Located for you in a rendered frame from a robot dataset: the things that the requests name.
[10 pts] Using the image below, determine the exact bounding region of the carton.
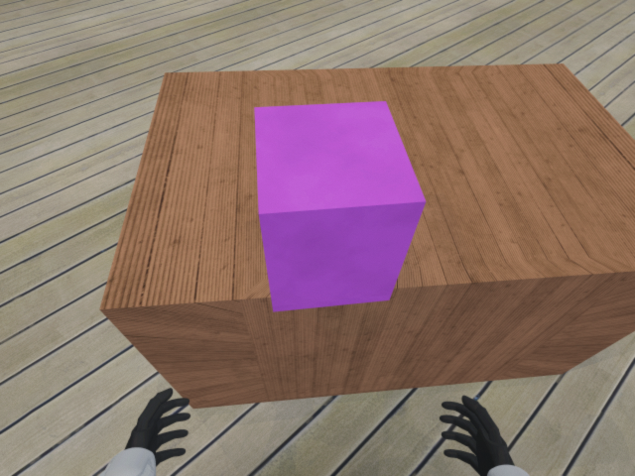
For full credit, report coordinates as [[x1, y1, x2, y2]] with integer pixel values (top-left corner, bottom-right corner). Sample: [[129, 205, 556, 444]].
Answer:
[[254, 101, 426, 312]]

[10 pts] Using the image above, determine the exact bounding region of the right robot hand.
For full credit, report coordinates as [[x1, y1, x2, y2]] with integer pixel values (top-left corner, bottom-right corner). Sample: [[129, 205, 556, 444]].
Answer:
[[440, 396, 515, 476]]

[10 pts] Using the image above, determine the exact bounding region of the pedestal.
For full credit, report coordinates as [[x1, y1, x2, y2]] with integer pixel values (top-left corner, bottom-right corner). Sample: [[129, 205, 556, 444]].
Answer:
[[99, 63, 635, 409]]

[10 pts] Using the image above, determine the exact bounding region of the left robot forearm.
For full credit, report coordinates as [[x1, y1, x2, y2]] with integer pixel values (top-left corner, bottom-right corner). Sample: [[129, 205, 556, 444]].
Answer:
[[99, 447, 156, 476]]

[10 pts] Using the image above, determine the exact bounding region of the left robot hand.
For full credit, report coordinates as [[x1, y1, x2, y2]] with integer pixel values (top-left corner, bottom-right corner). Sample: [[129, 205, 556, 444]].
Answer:
[[124, 388, 191, 466]]

